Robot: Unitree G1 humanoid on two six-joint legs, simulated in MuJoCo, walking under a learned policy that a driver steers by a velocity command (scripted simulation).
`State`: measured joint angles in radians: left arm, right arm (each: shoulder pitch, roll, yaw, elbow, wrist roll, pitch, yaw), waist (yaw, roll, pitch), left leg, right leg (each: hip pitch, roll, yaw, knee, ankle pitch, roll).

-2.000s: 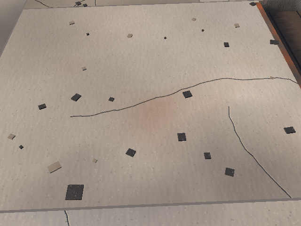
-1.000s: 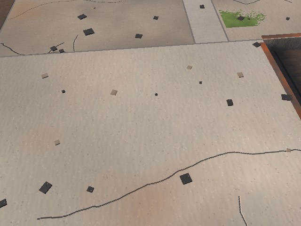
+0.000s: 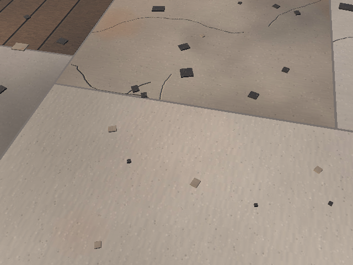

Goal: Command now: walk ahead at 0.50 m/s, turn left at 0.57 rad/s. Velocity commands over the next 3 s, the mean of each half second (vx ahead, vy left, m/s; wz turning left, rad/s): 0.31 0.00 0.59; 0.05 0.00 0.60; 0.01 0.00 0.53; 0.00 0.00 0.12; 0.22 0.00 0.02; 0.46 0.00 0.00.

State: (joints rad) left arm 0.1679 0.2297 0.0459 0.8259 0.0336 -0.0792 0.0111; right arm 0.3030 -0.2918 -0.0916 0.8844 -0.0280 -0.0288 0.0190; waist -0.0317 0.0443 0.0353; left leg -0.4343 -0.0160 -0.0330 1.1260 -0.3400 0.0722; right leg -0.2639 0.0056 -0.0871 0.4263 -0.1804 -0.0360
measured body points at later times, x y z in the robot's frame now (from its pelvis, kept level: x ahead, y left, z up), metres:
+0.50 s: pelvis +0.19 +0.05 -0.01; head +0.24 +0.08 +0.43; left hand +0.20 +0.33 -0.15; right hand +0.39 -0.17 -0.12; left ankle +0.25 +0.11 -0.74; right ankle +0.19 -0.11 -0.65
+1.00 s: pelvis +0.25 +0.02 +0.00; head +0.28 +0.02 +0.44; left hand +0.22 +0.33 -0.10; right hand +0.49 -0.17 -0.13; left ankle +0.25 +0.11 -0.73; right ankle +0.31 -0.07 -0.74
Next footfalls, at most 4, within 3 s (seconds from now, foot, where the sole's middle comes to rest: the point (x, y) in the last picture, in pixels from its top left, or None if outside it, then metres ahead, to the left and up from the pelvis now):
0.34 left None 0.29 0.13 -0.78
0.96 right None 0.34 -0.04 -0.78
1.44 left None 0.18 0.11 -0.78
1.84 right None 0.33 -0.03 -0.78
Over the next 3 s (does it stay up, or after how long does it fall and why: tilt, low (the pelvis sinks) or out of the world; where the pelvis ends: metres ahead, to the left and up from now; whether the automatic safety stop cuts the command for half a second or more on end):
stays up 0.46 0.30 0.00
